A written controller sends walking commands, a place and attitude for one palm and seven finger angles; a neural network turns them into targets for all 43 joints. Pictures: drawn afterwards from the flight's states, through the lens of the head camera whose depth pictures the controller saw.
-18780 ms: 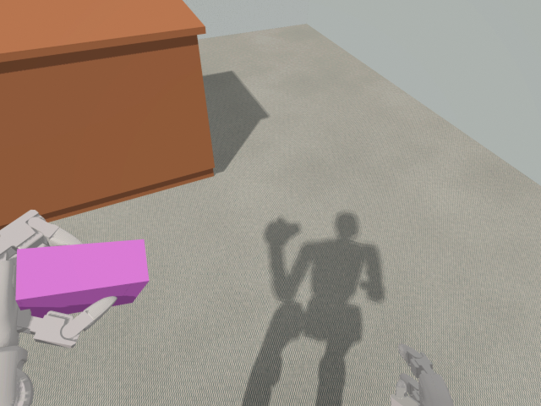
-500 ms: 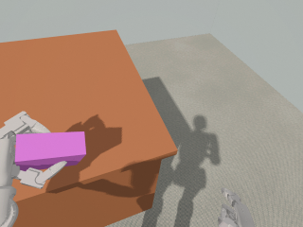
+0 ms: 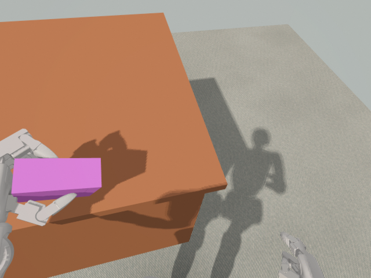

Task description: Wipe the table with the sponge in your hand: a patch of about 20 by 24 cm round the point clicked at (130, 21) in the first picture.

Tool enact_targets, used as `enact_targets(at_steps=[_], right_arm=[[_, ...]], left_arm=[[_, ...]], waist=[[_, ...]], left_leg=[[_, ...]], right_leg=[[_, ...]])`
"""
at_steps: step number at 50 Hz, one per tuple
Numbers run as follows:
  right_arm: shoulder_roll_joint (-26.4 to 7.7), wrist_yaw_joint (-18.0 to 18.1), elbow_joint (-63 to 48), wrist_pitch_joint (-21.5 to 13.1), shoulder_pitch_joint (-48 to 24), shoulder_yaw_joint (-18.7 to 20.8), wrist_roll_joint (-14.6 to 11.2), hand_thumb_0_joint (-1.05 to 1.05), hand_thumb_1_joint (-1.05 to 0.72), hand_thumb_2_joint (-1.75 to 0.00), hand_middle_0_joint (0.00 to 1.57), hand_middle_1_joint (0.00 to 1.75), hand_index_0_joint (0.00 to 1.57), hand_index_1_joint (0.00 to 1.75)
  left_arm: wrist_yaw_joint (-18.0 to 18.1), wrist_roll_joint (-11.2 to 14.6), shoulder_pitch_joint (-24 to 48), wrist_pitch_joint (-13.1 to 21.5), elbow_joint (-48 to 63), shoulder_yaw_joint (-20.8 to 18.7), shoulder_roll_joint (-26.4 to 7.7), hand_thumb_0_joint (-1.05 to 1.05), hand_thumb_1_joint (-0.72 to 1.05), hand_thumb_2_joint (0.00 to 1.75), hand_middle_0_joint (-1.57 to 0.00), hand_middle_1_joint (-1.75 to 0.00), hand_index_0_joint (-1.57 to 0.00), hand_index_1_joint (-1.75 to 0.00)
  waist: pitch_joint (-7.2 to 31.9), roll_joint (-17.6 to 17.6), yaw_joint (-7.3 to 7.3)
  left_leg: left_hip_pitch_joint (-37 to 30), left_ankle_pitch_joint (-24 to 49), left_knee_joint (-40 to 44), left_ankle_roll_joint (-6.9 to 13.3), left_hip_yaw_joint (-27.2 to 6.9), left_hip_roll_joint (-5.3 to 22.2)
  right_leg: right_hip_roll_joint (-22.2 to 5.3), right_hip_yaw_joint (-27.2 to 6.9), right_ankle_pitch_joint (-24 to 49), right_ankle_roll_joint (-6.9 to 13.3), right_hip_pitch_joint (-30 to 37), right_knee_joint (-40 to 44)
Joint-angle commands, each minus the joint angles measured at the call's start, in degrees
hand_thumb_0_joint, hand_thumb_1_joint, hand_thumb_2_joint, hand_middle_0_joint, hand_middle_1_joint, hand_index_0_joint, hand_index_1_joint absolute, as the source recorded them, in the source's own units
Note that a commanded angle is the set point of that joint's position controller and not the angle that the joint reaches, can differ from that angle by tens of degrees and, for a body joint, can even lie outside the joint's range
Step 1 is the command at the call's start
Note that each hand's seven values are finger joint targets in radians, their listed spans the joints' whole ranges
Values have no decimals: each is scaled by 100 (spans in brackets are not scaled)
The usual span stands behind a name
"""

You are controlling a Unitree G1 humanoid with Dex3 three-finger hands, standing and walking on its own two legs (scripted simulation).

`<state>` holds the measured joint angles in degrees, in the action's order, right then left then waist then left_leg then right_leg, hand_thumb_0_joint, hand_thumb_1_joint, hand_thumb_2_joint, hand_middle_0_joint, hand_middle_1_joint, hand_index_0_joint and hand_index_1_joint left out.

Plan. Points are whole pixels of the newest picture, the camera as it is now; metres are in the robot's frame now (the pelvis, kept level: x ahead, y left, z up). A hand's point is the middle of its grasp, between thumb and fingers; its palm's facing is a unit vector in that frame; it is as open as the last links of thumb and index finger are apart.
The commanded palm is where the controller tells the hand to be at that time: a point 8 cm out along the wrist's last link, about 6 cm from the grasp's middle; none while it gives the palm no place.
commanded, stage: come to a stop and stand still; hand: left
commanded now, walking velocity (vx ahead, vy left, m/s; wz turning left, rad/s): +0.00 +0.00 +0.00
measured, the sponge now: (70, 180) +0.24 +0.23 +0.11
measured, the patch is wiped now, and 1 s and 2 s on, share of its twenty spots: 0.00 0.00 0.00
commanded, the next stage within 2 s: look again from close up in 0.66 s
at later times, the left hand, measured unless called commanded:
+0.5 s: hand (18, 195) +0.19 +0.27 +0.15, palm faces +0.36 -0.87 -0.32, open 9.2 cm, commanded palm +0.13 +0.30 +0.18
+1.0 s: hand (2, 199) +0.18 +0.28 +0.16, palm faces +0.37 -0.87 -0.33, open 9.2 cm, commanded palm +0.13 +0.31 +0.18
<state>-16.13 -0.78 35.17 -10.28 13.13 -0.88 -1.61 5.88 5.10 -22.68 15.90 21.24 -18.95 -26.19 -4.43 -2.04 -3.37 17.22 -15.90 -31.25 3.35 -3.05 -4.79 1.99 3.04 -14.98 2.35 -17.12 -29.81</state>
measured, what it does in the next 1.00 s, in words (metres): stands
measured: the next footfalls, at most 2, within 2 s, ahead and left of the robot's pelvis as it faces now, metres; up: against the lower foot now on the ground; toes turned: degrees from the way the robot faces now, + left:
none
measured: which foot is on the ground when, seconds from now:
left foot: down 0.00-1.00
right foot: down 0.00-1.00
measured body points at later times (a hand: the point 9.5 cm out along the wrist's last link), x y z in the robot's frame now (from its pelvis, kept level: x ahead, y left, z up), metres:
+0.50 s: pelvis -0.03 +0.02 +0.00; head +0.01 +0.05 +0.45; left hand +0.17 +0.32 +0.17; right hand +0.15 -0.20 -0.08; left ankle +0.00 +0.08 -0.73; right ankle +0.01 -0.09 -0.73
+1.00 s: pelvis -0.03 +0.03 +0.00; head -0.01 +0.05 +0.45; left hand +0.16 +0.32 +0.18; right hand +0.16 -0.20 -0.07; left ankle +0.00 +0.08 -0.73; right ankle +0.01 -0.09 -0.73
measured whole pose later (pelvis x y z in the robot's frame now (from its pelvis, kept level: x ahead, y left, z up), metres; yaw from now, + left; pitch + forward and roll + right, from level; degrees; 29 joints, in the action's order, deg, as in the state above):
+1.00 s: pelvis -0.03 +0.03 +0.00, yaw +1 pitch +0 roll -1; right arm -12.5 -0.6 34.9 -8.8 10.6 -0.3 -2.5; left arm 6.1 6.4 -24.7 14.1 25.8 -18.9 -23.4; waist -3.3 -1.5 -2.2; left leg 15.6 -11.6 -28.0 5.2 -3.1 -6.7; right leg -0.1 3.2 -10.9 -0.1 -15.0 -26.2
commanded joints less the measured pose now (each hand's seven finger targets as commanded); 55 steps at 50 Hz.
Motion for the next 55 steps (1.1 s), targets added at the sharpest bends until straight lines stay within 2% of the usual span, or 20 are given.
enact_targets(at_steps=[1,6,7,9,14,16,17,18,21,22,26,31,35,40,41,42,46,51,52,55], right_arm=[[-645,-19,-883,-373,-313,313,-54,0,-90,-90,20,30,20,30],[-618,-51,-821,-172,-447,423,-63,0,-90,-90,20,30,20,30],[-551,-31,-821,-105,-373,435,-62,0,-90,-90,20,30,20,30],[-546,5,-855,-45,-545,432,-76,0,-90,-90,20,30,20,30],[-508,60,-932,-47,-649,377,-95,0,-90,-90,20,30,20,30],[-541,70,-951,-82,-797,354,-105,0,-90,-90,20,30,20,30],[-462,74,-942,-109,-717,330,-85,0,-90,-90,20,30,20,30],[-503,64,-970,-151,-706,329,-76,0,-90,-90,20,30,20,30],[-561,47,-933,-228,-710,330,-80,0,-90,-90,20,30,20,30],[-478,49,-894,-240,-618,327,-55,0,-90,-90,20,30,20,30],[-503,25,-847,-247,-666,350,-68,0,-90,-90,20,30,20,30],[-447,22,-807,-178,-723,379,-96,0,-90,-90,20,30,20,30],[-432,26,-851,-159,-683,391,-96,0,-90,-90,20,30,20,30],[-433,63,-881,-175,-699,391,-103,0,-90,-90,20,30,20,30],[-473,90,-883,-171,-788,394,-118,0,-90,-90,20,30,20,30],[-417,98,-861,-166,-718,382,-93,0,-90,-90,20,30,20,30],[-460,97,-881,-194,-731,392,-111,0,-90,-90,20,30,20,30],[-420,90,-867,-142,-755,393,-116,0,-90,-90,20,30,20,30],[-376,91,-847,-110,-716,377,-87,0,-90,-90,20,30,20,30],[-371,87,-881,-92,-735,383,-103,0,-90,-90,20,30,20,30]], left_arm=[[239,112,360,463,2059,-975,-1278,0,10,130,-120,-160,-120,-160],[197,233,-413,353,1312,-1020,-880,0,10,130,-120,-160,-120,-160],[163,249,-340,348,1227,-913,-708,0,10,130,-120,-160,-120,-160],[126,296,-168,321,1036,-947,-769,0,10,130,-120,-160,-120,-160],[56,262,310,306,1150,-684,-707,0,10,130,-120,-160,-120,-160],[90,198,625,306,1492,-698,-894,0,10,130,-120,-160,-120,-160],[81,176,692,310,1575,-536,-715,0,10,130,-120,-160,-120,-160],[95,149,784,320,1689,-542,-777,0,10,130,-120,-160,-120,-160],[156,97,917,295,1999,-669,-999,0,10,130,-120,-160,-120,-160],[155,78,891,303,2030,-590,-872,0,10,130,-120,-160,-120,-160],[193,145,416,245,1739,-873,-1016,0,10,130,-120,-160,-120,-160],[130,242,-99,253,1403,-813,-768,0,10,130,-120,-160,-120,-160],[69,264,-75,271,1501,-716,-685,0,10,130,-120,-160,-120,-160],[90,215,195,264,1665,-674,-724,0,10,130,-120,-160,-120,-160],[136,188,302,252,1735,-799,-896,0,10,130,-120,-160,-120,-160],[118,179,359,268,1820,-647,-727,0,10,130,-120,-160,-120,-160],[153,185,345,230,1884,-754,-880,0,10,130,-120,-160,-120,-160],[139,237,108,160,1629,-709,-743,0,10,130,-120,-160,-120,-160],[118,230,171,171,1624,-570,-587,0,10,130,-120,-160,-120,-160],[92,237,143,167,1505,-597,-618,0,10,130,-120,-160,-120,-160]], waist=[[1923,836,56],[1375,245,80],[1285,132,101],[1037,70,113],[931,238,116],[1022,531,121],[1038,550,118],[1008,620,108],[1157,888,128],[1234,843,124],[1231,656,118],[1148,538,140],[1068,368,147],[1003,520,159],[1052,597,160],[1075,653,167],[1155,805,152],[1105,544,141],[1079,524,149],[973,521,151]], left_leg=[[-534,2714,92,-228,-472,592],[-360,2255,463,-328,-509,665],[-255,2121,573,-363,-493,713],[-121,1501,743,-336,-537,725],[101,309,1103,-206,-734,791],[138,-42,1157,-118,-824,815],[241,-224,1232,-97,-876,845],[354,-354,1253,-73,-923,838],[392,-223,1214,-95,-1039,854],[391,-108,1207,-125,-1027,868],[250,469,1068,-261,-1007,801],[95,721,1063,-333,-936,800],[194,598,1169,-317,-945,827],[346,44,1265,-237,-1021,847],[310,18,1257,-239,-1039,859],[308,61,1259,-230,-1020,864],[133,503,1180,-309,-1079,858],[-10,771,1135,-375,-1019,837],[54,613,1182,-371,-992,854],[182,463,1244,-332,-1020,842]], right_leg=[[-823,-907,2418,58,1203,52],[-765,-738,1824,6,869,209],[-759,-606,1708,-35,906,257],[-753,-614,1279,-77,724,399],[-670,-572,568,-127,750,468],[-632,-638,430,-144,822,402],[-628,-577,393,-161,937,384],[-603,-595,398,-161,1012,372],[-570,-646,568,-154,1175,229],[-595,-563,651,-153,1276,217],[-638,-597,755,-106,1193,305],[-682,-550,715,-87,1026,442],[-677,-464,704,-136,1071,457],[-661,-543,537,-154,1128,474],[-648,-565,531,-165,1136,454],[-648,-534,602,-162,1183,437],[-647,-557,702,-145,1137,389],[-688,-563,724,-128,1048,507],[-687,-522,662,-134,1080,539],[-696,-537,661,-137,1110,573]])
